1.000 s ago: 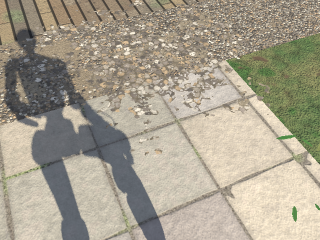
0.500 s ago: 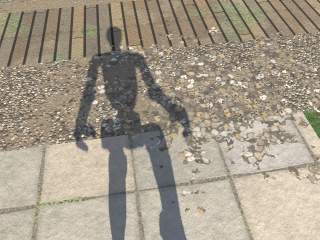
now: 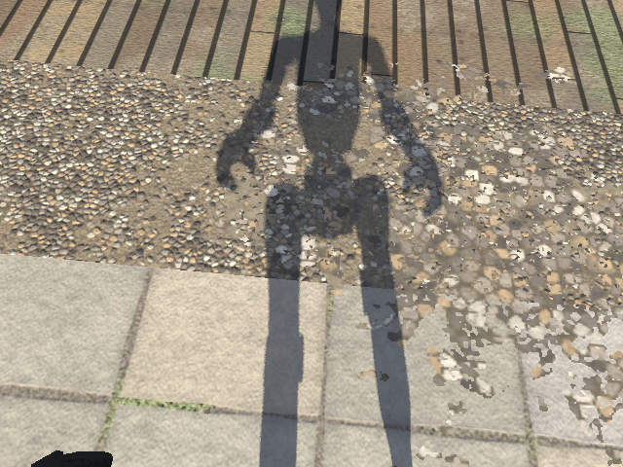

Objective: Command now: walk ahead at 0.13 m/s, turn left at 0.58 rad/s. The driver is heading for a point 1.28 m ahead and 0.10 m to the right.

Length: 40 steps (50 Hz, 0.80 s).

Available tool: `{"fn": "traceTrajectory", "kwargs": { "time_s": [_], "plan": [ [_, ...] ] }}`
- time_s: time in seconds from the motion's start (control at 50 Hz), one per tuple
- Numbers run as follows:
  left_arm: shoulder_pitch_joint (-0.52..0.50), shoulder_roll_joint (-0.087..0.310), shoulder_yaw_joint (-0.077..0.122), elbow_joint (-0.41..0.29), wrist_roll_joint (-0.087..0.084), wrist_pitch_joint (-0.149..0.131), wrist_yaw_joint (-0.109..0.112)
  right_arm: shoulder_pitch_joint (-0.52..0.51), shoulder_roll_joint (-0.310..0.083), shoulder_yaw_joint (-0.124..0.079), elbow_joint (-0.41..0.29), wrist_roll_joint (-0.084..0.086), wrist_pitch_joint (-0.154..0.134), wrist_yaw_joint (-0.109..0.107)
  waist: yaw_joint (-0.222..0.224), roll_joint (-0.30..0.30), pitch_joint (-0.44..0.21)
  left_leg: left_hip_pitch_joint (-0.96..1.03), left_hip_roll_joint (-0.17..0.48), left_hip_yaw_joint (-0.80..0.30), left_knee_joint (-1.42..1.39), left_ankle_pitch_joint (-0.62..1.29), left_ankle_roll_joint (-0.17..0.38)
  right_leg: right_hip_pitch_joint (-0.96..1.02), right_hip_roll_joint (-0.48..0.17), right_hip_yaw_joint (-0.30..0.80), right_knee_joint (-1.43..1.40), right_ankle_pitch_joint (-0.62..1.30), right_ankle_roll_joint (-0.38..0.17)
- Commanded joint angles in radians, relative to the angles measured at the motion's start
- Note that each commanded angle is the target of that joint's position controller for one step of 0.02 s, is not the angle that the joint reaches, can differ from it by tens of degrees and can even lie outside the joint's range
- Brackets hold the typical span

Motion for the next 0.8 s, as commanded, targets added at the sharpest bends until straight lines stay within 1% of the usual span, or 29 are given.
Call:
{"fn": "traceTrajectory", "kwargs": {
  "time_s": [0.02,0.06,0.1,0.16,0.18,0.2,0.22,0.24,0.26,0.28,0.3,0.32,0.34,0.36,0.38,0.4,0.42,0.44,0.46,0.5,0.52,0.54,0.56,0.58,0.6,0.62,0.64,0.68,0.8],
  "plan": [
    [0.068,0.058,0.013,-0.031,-0.002,0.009,0.0,-0.033,-0.164,-0.046,-0.073,0.011,0.008,-0.025,0.04,0.11,-0.227,0.088,0.222,-0.177,-0.035,0.545,0.145,0.124,0.042,-0.019,-0.116,0.124,0.018],
    [0.017,0.061,0.012,-0.046,-0.009,0.013,-0.006,-0.027,-0.165,-0.045,-0.073,0.01,0.022,-0.033,0.022,0.127,-0.218,0.091,0.222,-0.219,-0.024,0.436,0.129,0.136,0.057,-0.007,-0.192,0.146,0.017],
    [-0.016,0.069,0.014,-0.057,-0.012,0.012,-0.011,-0.023,-0.163,-0.045,-0.075,0.007,0.032,-0.034,0.011,0.144,-0.204,0.108,0.226,-0.274,-0.002,0.362,0.123,0.149,0.074,0.007,-0.258,0.119,0.011],
    [0.003,0.082,0.021,-0.054,-0.012,0.0,-0.023,-0.032,-0.138,-0.033,-0.078,0.006,0.037,-0.034,0.014,0.173,-0.2,0.152,0.236,-0.328,0.062,0.343,0.106,0.211,0.078,0.002,-0.379,0.095,-0.017],
    [0.026,0.078,0.024,-0.049,-0.011,-0.007,-0.026,-0.051,-0.127,-0.027,-0.081,0.01,0.036,-0.034,0.035,0.178,-0.194,0.148,0.219,-0.334,0.091,0.314,0.087,0.274,0.076,-0.01,-0.479,0.161,-0.038],
    [0.048,0.079,0.025,-0.046,-0.005,-0.016,-0.027,-0.052,-0.108,-0.02,-0.081,0.009,0.034,-0.034,0.053,0.169,-0.185,0.116,0.183,-0.326,0.125,0.254,0.052,0.373,0.052,-0.006,-0.597,0.318,-0.068],
    [0.061,0.134,0.034,-0.057,0.016,-0.02,-0.022,-0.006,-0.06,-0.004,-0.085,-0.012,0.027,-0.033,0.027,0.059,-0.227,0.049,0.116,-0.26,0.243,0.068,0.001,0.51,-0.11,0.13,-0.598,0.578,-0.128],
    [0.046,0.173,0.039,-0.063,0.037,-0.008,-0.016,0.103,-0.046,-0.001,-0.073,-0.019,0.021,-0.033,-0.037,-0.177,-0.218,-0.118,-0.031,-0.139,0.417,-0.445,-0.068,0.619,-0.282,0.323,-0.575,0.909,-0.293],
    [0.098,0.114,0.028,-0.039,0.028,-0.004,-0.019,0.097,-0.109,-0.013,-0.076,-0.019,0.018,-0.034,-0.007,-0.24,-0.255,-0.18,-0.001,-0.117,0.571,-0.57,-0.122,0.609,-0.373,0.487,-0.617,0.818,-0.414],
    [0.091,0.091,0.022,-0.046,0.013,-0.004,-0.023,0.054,-0.169,-0.032,-0.063,-0.006,0.026,-0.036,0.021,-0.149,-0.224,-0.204,0.023,-0.118,0.688,-0.524,-0.144,0.594,-0.324,0.426,-0.614,0.707,-0.403],
    [0.074,0.087,0.022,-0.045,0.004,0.001,-0.023,0.022,-0.165,-0.037,-0.052,0.0,0.039,-0.041,0.025,-0.093,-0.204,-0.224,0.029,-0.11,0.741,-0.47,-0.16,0.577,-0.266,0.342,-0.606,0.626,-0.356],
    [0.05,0.08,0.017,-0.049,-0.005,0.006,-0.023,0.011,-0.15,-0.036,-0.046,0.0,0.054,-0.044,0.023,-0.077,-0.18,-0.22,0.038,-0.111,0.752,-0.437,-0.173,0.542,-0.232,0.284,-0.612,0.575,-0.328],
    [0.024,0.074,0.012,-0.046,-0.008,0.013,-0.022,0.011,-0.121,-0.029,-0.044,0.0,0.062,-0.042,0.008,-0.08,-0.167,-0.183,0.053,-0.103,0.714,-0.401,-0.181,0.499,-0.202,0.235,-0.625,0.531,-0.308],
    [0.004,0.068,0.009,-0.043,-0.004,0.02,-0.022,0.016,-0.086,-0.018,-0.041,0.002,0.064,-0.038,-0.005,-0.096,-0.158,-0.128,0.059,-0.059,0.634,-0.373,-0.186,0.458,-0.155,0.169,-0.636,0.503,-0.285],
    [-0.006,0.059,0.008,-0.039,-0.002,0.026,-0.023,0.015,-0.054,-0.007,-0.038,0.002,0.063,-0.035,-0.006,-0.123,-0.16,-0.087,0.068,-0.015,0.536,-0.357,-0.19,0.45,-0.121,0.123,-0.639,0.488,-0.271],
    [0.0,0.057,0.008,-0.034,-0.002,0.032,-0.022,0.001,-0.031,0.002,-0.037,0.0,0.06,-0.033,0.008,-0.148,-0.168,-0.049,0.077,0.014,0.442,-0.35,-0.192,0.457,-0.107,0.102,-0.636,0.484,-0.269],
    [0.022,0.063,0.011,-0.026,-0.003,0.036,-0.021,-0.02,-0.021,0.007,-0.039,-0.001,0.056,-0.031,0.028,-0.166,-0.176,-0.017,0.085,0.025,0.358,-0.335,-0.189,0.475,-0.109,0.104,-0.633,0.472,-0.276],
    [0.045,0.074,0.014,-0.017,-0.004,0.04,-0.02,-0.028,-0.03,0.005,-0.036,0.002,0.055,-0.029,0.043,-0.178,-0.185,0.009,0.088,0.031,0.291,-0.3,-0.186,0.495,-0.119,0.119,-0.628,0.451,-0.286],
    [0.055,0.083,0.016,-0.011,-0.007,0.042,-0.02,-0.022,-0.042,0.001,-0.029,0.005,0.053,-0.027,0.045,-0.181,-0.19,0.038,0.09,0.036,0.217,-0.249,-0.178,0.504,-0.127,0.132,-0.621,0.418,-0.29],
    [0.053,0.075,0.009,-0.001,-0.019,0.044,-0.021,0.014,-0.043,-0.001,0.0,-0.001,0.05,-0.022,0.018,-0.158,-0.174,0.145,0.08,0.061,-0.007,-0.071,-0.142,0.46,-0.112,0.124,-0.606,0.318,-0.261],
    [0.087,0.067,0.005,0.012,-0.02,0.038,-0.023,0.004,-0.062,-0.002,-0.002,-0.013,0.048,-0.021,0.025,-0.13,-0.167,0.205,0.101,0.028,-0.043,-0.004,-0.116,0.411,-0.099,0.122,-0.609,0.245,-0.216],
    [0.096,0.055,-0.002,0.014,-0.006,0.028,-0.029,0.003,-0.108,-0.008,-0.014,-0.027,0.047,-0.025,0.037,-0.053,-0.172,0.261,0.186,-0.056,-0.024,0.093,-0.079,0.348,-0.071,0.087,-0.57,0.161,-0.16],
    [0.13,0.02,-0.008,0.014,0.006,0.017,-0.035,-0.016,-0.142,-0.018,0.004,-0.027,0.048,-0.024,0.091,0.118,-0.156,0.173,0.219,-0.088,0.002,0.007,-0.027,0.362,0.022,-0.019,-0.559,0.043,-0.105],
    [0.077,0.023,-0.01,0.019,0.017,0.015,-0.035,-0.035,-0.073,-0.003,0.001,-0.028,0.04,-0.015,0.06,0.134,-0.131,0.065,0.207,-0.094,-0.036,-0.155,-0.012,0.441,0.037,-0.046,-0.536,0.059,-0.065],
    [0.047,0.032,-0.006,0.021,0.013,0.017,-0.034,-0.044,-0.039,0.009,0.005,-0.036,0.031,-0.011,0.054,0.118,-0.098,0.025,0.191,-0.087,-0.054,-0.218,-0.027,0.458,0.037,-0.044,-0.53,0.09,-0.057],
    [0.044,0.031,-0.005,0.03,0.007,0.021,-0.028,-0.043,-0.047,0.008,0.011,-0.037,0.023,-0.012,0.052,0.112,-0.078,0.007,0.176,-0.074,-0.054,-0.213,-0.044,0.467,0.033,-0.042,-0.521,0.113,-0.063],
    [0.055,0.038,-0.002,0.037,0.005,0.026,-0.023,-0.038,-0.053,0.008,0.016,-0.032,0.013,-0.012,0.051,0.114,-0.061,0.004,0.172,-0.069,-0.05,-0.181,-0.054,0.462,0.031,-0.037,-0.519,0.136,-0.069],
    [0.072,0.036,-0.001,0.053,0.0,0.029,-0.017,-0.008,-0.05,0.011,0.034,-0.025,-0.001,-0.016,0.051,0.103,-0.055,0.012,0.165,-0.061,-0.034,-0.128,-0.063,0.464,0.027,-0.031,-0.522,0.162,-0.076],
    [0.089,0.029,0.004,0.111,-0.005,0.034,-0.01,0.022,-0.037,0.017,0.065,-0.019,-0.007,-0.022,0.044,0.057,-0.054,0.033,0.153,-0.051,-0.02,-0.07,-0.06,0.48,0.026,-0.03,-0.522,0.209,-0.063]
  ]
}}
Velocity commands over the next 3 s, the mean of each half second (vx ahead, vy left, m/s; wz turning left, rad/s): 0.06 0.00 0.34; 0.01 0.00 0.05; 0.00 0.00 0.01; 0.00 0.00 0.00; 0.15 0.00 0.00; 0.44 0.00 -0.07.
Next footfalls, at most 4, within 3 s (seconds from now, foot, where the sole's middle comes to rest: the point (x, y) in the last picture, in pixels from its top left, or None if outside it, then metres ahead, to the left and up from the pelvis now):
0.22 right None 0.19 -0.14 -0.78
0.54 left None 0.09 0.11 -0.78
2.88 left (225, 414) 0.52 0.17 -0.78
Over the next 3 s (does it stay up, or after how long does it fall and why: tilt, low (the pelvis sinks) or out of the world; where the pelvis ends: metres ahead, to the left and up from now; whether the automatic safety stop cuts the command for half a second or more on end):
stays up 0.41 0.06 -0.01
